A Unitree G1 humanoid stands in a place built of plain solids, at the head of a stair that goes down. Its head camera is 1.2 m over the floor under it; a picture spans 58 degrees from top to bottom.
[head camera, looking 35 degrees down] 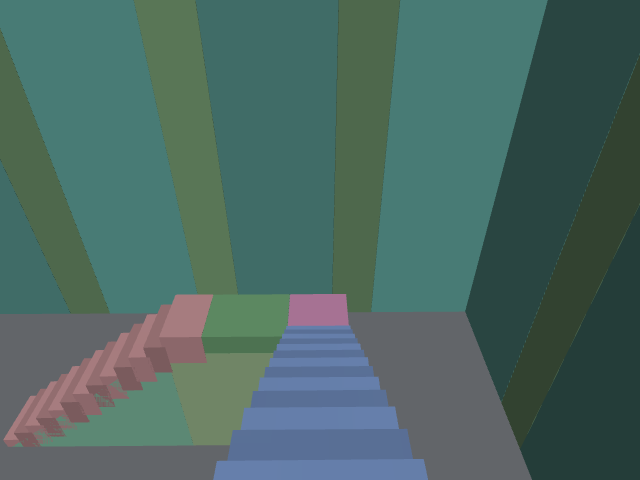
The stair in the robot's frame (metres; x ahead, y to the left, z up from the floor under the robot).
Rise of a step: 0.18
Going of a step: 0.23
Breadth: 0.76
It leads straight ahead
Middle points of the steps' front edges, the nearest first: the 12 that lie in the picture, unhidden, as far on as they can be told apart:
0.83 0.00 -0.36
1.06 0.00 -0.55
1.30 0.00 -0.73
1.53 0.00 -0.91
1.76 0.00 -1.09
1.99 0.01 -1.28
2.21 0.01 -1.46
2.45 0.01 -1.64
2.67 0.01 -1.82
2.90 0.01 -2.00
3.13 0.02 -2.18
3.36 0.02 -2.37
